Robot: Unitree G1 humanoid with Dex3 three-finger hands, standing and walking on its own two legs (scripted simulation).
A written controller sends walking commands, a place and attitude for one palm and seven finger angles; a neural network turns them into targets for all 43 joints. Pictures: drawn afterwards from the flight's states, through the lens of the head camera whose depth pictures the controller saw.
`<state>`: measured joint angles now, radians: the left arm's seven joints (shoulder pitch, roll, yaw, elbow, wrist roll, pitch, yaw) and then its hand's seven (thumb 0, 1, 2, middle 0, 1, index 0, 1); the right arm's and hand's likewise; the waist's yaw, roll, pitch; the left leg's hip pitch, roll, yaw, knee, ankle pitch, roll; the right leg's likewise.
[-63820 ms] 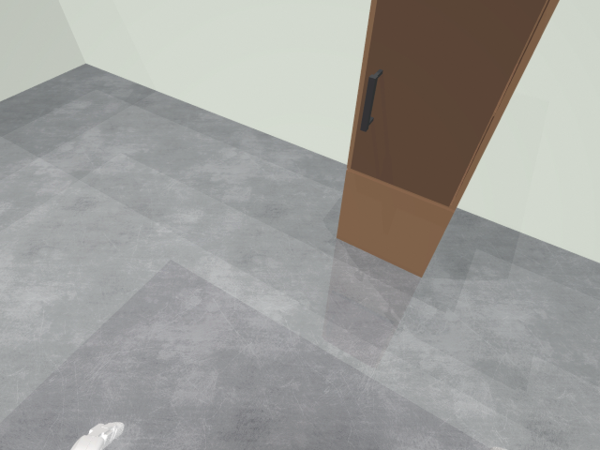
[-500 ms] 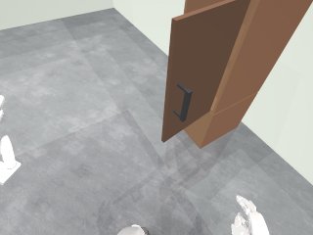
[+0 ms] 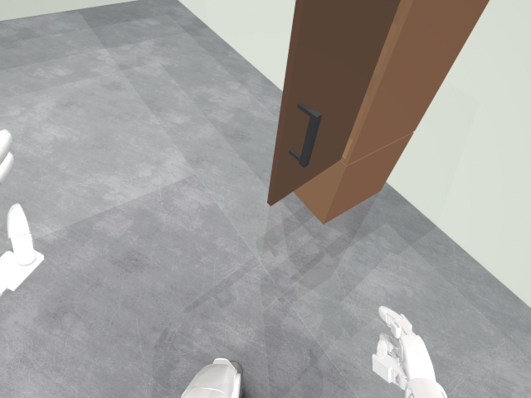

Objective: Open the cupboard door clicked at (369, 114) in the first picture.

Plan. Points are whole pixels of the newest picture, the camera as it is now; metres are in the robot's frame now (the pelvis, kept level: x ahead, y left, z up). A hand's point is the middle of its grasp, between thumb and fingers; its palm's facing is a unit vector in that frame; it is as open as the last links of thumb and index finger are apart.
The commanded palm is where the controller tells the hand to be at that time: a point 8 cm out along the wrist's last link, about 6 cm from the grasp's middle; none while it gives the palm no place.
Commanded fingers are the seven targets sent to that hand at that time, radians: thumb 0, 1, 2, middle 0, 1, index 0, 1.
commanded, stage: stop stepping back and stand still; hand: left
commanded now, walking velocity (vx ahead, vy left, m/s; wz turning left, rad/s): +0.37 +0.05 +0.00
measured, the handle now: (303, 136) +0.70 +0.00 -0.04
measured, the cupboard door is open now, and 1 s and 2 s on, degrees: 97 97 97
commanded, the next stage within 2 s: let the arm hang, fingers relaxed in 1.60 s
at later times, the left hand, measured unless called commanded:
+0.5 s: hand out of the picture +0.13 +0.28 +0.20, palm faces +0.45 -0.79 -0.42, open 7.4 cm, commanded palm +0.07 +0.32 +0.20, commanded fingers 0.00 0.90 0.90 -0.20 -0.30 -0.20 -0.30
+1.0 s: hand out of the picture +0.13 +0.27 +0.17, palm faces +0.41 -0.77 -0.49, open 7.4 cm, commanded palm +0.07 +0.30 +0.20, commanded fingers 0.00 0.90 0.90 -0.20 -0.30 -0.20 -0.30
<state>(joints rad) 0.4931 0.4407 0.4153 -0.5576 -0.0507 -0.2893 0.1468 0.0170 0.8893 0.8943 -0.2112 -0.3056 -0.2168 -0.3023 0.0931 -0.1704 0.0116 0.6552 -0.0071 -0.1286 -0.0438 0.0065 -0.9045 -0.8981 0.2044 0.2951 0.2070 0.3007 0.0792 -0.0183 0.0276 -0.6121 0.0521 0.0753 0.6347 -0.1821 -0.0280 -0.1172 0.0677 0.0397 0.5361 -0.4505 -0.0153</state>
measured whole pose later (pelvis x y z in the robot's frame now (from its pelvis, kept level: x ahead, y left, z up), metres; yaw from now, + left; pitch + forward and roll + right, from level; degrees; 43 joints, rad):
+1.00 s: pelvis -0.08 +0.01 +0.02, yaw -2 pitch +1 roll +1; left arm 0.54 0.38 0.40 -0.40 -0.03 -0.23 0.17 0.01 0.89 0.89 -0.21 -0.31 -0.22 -0.30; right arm 0.22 -0.25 -0.02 0.66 0.00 -0.14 -0.09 0.01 -0.91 -0.90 0.20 0.29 0.20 0.30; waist 0.01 0.02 0.02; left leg -0.29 0.02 0.06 0.54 -0.24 0.02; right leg -0.22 0.02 -0.12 0.48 -0.28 -0.07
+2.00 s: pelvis -0.10 +0.03 +0.02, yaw -3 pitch +0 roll +1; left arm 0.24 0.21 -0.04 0.78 0.02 0.05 -0.01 0.02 0.91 0.89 -0.20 -0.30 -0.21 -0.30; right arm 0.18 -0.29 0.01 0.88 -0.02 0.00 0.01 0.00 -0.91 -0.90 0.20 0.29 0.20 0.30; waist -0.04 -0.01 0.09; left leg -0.28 0.00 0.09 0.52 -0.24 0.03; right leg -0.27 -0.01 -0.09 0.55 -0.29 -0.04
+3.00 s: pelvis -0.06 +0.00 +0.03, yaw -3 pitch -1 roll +1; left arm 0.18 0.21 0.01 1.14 0.00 -0.02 0.02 0.01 0.91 0.89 -0.20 -0.30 -0.21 -0.30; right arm 0.21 -0.24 0.00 1.12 -0.02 0.00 -0.03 0.00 -0.91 -0.90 0.20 0.29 0.20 0.30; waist -0.02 0.03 0.06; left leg -0.12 0.03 0.07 0.33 -0.20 -0.02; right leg -0.09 0.04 -0.10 0.32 -0.23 -0.07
